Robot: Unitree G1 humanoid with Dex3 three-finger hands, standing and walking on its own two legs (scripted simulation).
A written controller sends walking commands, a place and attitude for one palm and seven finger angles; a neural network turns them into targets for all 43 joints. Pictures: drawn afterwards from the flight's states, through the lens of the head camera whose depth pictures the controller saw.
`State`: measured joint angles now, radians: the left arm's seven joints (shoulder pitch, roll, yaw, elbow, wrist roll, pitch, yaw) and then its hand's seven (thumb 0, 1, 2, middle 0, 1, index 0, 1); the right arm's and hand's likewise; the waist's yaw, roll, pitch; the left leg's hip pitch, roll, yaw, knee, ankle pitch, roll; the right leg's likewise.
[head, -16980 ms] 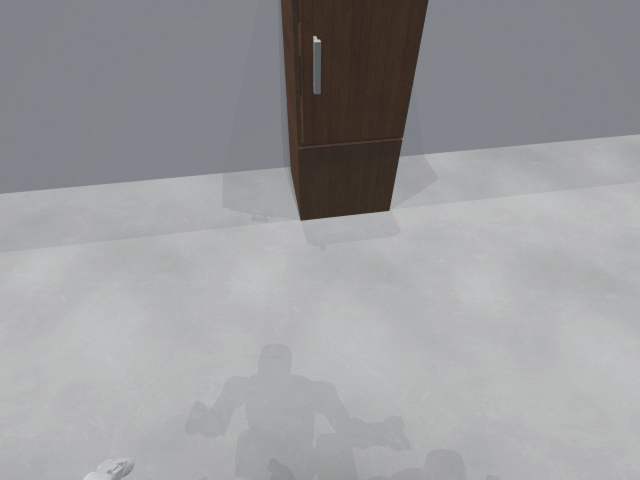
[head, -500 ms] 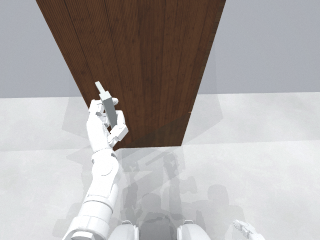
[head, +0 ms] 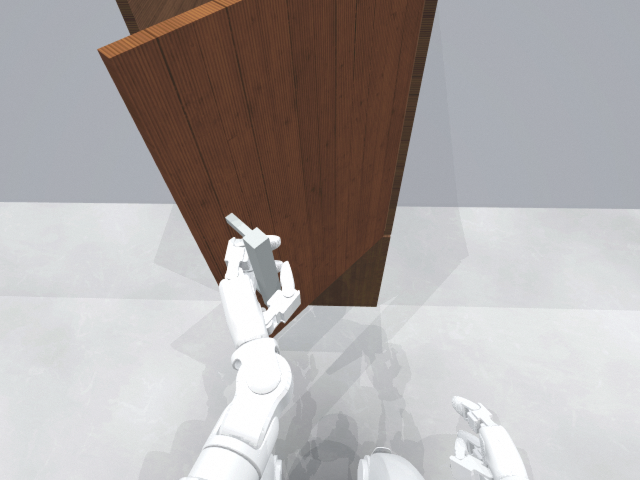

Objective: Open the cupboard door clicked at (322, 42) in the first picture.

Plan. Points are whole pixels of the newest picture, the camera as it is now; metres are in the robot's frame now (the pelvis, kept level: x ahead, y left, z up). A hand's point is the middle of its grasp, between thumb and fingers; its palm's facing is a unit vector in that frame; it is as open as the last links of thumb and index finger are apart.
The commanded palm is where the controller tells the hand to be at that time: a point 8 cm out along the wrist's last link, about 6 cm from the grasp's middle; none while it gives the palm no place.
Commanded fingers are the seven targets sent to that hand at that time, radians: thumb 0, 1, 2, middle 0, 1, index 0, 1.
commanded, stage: open thumb and fingers to let go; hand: left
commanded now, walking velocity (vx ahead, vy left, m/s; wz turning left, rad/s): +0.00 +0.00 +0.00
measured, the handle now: (256, 265) +0.38 +0.09 +0.04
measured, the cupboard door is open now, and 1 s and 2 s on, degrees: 48 50 48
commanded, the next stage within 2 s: slide the hand sideways off the handle in 0.68 s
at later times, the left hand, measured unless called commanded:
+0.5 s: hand (286, 290) +0.34 +0.05 +0.04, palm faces +0.33 -0.94 -0.03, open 13.8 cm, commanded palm +0.30 +0.10 +0.04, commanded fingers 0.00 -0.50 0.30 -0.21 -0.65 -0.21 -0.65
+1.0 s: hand (280, 322) +0.30 +0.05 +0.03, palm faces -0.23 -0.97 -0.04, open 16.1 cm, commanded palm +0.29 +0.10 +0.04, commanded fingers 0.00 -0.50 0.30 -0.15 -0.30 -0.15 -0.30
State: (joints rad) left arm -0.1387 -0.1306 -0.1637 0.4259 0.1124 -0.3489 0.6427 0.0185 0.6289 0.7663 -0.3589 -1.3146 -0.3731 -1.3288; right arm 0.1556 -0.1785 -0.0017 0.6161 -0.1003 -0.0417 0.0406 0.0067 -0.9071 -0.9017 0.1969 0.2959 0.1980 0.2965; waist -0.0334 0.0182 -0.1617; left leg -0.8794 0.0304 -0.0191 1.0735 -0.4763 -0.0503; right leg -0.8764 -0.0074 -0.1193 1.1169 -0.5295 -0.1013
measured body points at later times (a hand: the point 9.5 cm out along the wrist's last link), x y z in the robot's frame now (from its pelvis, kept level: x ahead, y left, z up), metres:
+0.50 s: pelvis +0.00 +0.00 +0.00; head +0.07 -0.03 +0.44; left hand +0.32 +0.10 +0.04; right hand +0.14 -0.24 -0.13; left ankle +0.03 +0.16 -0.66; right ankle +0.01 -0.05 -0.66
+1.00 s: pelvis -0.01 +0.05 -0.01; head +0.06 +0.03 +0.44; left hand +0.31 +0.11 +0.04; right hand +0.13 -0.18 -0.12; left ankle +0.03 +0.16 -0.66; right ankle +0.01 -0.05 -0.66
